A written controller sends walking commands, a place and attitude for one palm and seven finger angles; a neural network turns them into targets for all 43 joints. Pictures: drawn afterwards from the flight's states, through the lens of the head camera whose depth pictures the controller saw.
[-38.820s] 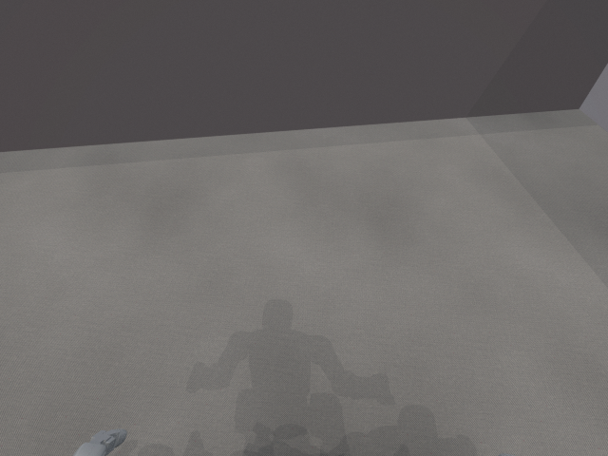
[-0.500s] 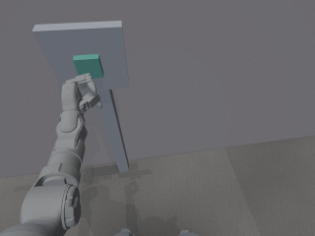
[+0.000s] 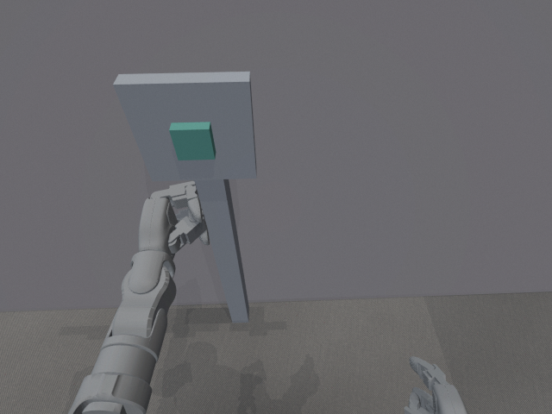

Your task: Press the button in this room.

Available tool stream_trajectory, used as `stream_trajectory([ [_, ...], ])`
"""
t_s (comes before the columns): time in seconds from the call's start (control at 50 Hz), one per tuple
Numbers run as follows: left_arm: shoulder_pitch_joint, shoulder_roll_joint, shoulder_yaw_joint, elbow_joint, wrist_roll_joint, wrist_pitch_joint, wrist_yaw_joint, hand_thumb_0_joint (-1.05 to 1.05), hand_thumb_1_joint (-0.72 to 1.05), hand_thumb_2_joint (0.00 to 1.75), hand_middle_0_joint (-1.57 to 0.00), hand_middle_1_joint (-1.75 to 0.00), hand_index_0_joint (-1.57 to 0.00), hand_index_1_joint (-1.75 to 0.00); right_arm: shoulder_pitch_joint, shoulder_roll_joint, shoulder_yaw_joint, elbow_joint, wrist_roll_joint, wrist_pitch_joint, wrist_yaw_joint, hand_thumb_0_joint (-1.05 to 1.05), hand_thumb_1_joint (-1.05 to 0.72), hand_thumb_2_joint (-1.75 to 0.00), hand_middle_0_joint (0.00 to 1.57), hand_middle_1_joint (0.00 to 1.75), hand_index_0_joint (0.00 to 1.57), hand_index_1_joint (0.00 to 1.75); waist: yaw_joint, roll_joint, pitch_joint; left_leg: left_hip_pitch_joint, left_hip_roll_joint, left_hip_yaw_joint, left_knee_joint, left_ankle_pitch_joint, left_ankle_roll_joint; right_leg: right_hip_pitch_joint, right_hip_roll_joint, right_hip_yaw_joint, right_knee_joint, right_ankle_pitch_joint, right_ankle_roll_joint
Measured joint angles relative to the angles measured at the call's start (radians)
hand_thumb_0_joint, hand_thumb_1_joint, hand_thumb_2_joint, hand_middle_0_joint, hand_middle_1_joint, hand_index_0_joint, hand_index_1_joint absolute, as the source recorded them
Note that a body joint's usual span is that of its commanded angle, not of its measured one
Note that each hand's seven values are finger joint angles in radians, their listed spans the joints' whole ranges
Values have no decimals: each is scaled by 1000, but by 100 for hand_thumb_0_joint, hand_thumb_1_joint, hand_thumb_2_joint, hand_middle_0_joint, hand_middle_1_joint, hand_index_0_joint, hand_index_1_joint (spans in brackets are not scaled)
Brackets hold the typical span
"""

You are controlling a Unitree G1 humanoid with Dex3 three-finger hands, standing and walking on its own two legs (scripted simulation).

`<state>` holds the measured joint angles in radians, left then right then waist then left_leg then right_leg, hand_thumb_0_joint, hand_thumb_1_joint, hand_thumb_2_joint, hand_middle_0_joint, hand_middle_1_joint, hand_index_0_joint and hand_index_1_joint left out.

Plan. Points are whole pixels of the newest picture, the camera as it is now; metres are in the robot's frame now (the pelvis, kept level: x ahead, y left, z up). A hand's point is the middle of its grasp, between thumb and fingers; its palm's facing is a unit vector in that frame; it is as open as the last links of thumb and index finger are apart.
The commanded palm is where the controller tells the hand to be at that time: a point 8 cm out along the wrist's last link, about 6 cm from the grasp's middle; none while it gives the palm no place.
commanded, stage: draw the hand back to the body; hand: left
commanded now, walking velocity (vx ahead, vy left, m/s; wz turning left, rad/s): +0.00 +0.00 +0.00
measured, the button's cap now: (194, 140) +0.50 +0.16 +0.13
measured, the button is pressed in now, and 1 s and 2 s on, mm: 0 0 0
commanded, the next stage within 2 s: step back with the hand held close in 1.48 s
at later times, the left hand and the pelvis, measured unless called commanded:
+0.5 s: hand (148, 253) +0.28 +0.17 +0.14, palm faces +0.09 -1.00 -0.02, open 3.1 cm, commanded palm +0.24 +0.22 +0.15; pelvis -0.01 -0.01 +0.01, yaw +0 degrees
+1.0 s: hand (52, 292) +0.20 +0.23 +0.18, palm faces +0.34 -0.89 -0.31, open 3.1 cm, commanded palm +0.16 +0.27 +0.19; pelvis +0.00 +0.01 +0.03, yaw +0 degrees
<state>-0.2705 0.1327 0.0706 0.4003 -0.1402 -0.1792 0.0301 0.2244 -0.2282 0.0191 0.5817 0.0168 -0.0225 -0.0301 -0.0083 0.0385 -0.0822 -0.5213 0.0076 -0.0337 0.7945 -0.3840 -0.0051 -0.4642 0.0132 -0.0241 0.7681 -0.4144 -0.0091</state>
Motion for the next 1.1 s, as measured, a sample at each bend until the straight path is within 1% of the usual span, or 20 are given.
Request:
stream_trajectory([
  [0.1, -19, 18, 25, 1, -2, 2, -9, 1, 90, 90, -130, -150, -131, -150, -8, 7, 9, 8, -2, 1, -10, 0, -90, -90, 20, 30, 21, 30, -4, -7, 6, 5, 6, -1, -11, 10, -7, 2, 6, -1, -6, 8, -8],
  [0.2, 65, 46, 63, -76, -32, 18, -51, 1, 90, 90, -130, -150, -130, -150, 27, 0, 5, 6, 7, 8, -14, 1, -90, -90, 20, 30, 21, 30, -1, 8, -12, 51, 12, 11, -48, 17, -8, 40, 11, 11, -38, 19, -9],
  [0.32, 190, 64, 76, -203, -77, 81, -100, 1, 90, 90, -130, -150, -130, -150, 51, -18, 2, 6, 23, 3, -25, 1, -90, -90, 20, 30, 21, 30, 13, 18, -10, 114, 9, 11, -88, 31, -7, 102, 8, 12, -75, 30, -8],
  [0.4, 252, 68, 78, -286, -87, 119, -114, 1, 90, 90, -130, -150, -130, -150, 34, -25, 4, 5, 27, -13, -36, 1, -90, -90, 20, 30, 20, 30, 22, 16, 3, 138, 6, 6, -103, 43, -7, 130, 5, 6, -91, 40, -8],
  [0.52, 324, 76, 79, -409, -94, 155, -125, 1, 90, 90, -130, -150, -130, -150, -5, -21, 11, -5, 27, -49, -47, 1, -90, -90, 20, 30, 20, 30, 34, 15, 13, 166, 4, 0, -121, 58, -6, 162, 3, 0, -113, 55, -7],
  [0.56, 356, 101, 64, -455, -42, 151, -85, 1, 90, 90, -130, -150, -130, -150, -22, -14, 16, -3, 17, -55, -54, 1, -90, -90, 20, 30, 20, 30, 36, 13, 21, 192, 2, 2, -140, 67, -5, 185, 1, 2, -130, 63, -6],
  [0.6, 392, 123, 53, -495, -7, 141, -43, 1, 90, 90, -130, -150, -130, -150, -36, -6, 21, -4, 9, -55, -60, 1, -90, -90, 20, 30, 20, 30, 37, 12, 30, 218, 0, 3, -168, 81, -5, 211, -1, 4, -155, 75, -5],
  [0.66, 438, 140, 49, -536, 27, 134, -2, 1, 90, 90, -130, -150, -131, -150, -50, 3, 29, -6, 2, -48, -64, 1, -90, -90, 20, 30, 20, 30, 45, 12, 51, 257, -1, 4, -207, 101, -2, 250, -2, 5, -195, 96, -3],
  [0.72, 476, 141, 49, -567, 48, 133, 26, 1, 90, 90, -130, -150, -131, -150, -55, 6, 35, -2, -4, -45, -67, 1, -90, -90, 20, 30, 21, 30, 54, 16, 72, 289, -3, 5, -239, 117, 1, 285, -4, 5, -234, 115, 0],
  [0.8, 528, 141, 55, -619, 65, 130, 50, 1, 90, 89, -130, -150, -131, -150, -53, 11, 41, 13, -14, -46, -68, 1, -90, -90, 20, 30, 21, 30, 62, 20, 88, 326, -7, 8, -277, 133, 5, 322, -9, 8, -273, 133, 5],
  [0.88, 582, 147, 74, -684, 73, 120, 63, 1, 90, 89, -130, -150, -131, -150, -43, 18, 44, 28, -19, -50, -64, 1, -90, -90, 21, 30, 21, 30, 66, 20, 92, 357, -12, 13, -306, 142, 9, 350, -14, 13, -299, 141, 9],
  [1.1, 722, 172, 169, -805, 78, 104, 68, 1, 90, 89, -130, -150, -131, -150, -26, 17, 25, 45, -25, -57, -52, 1, -90, -90, 21, 30, 21, 30, 72, 25, 89, 395, -13, 25, -333, 140, 15, 389, -16, 24, -336, 148, 15],
])
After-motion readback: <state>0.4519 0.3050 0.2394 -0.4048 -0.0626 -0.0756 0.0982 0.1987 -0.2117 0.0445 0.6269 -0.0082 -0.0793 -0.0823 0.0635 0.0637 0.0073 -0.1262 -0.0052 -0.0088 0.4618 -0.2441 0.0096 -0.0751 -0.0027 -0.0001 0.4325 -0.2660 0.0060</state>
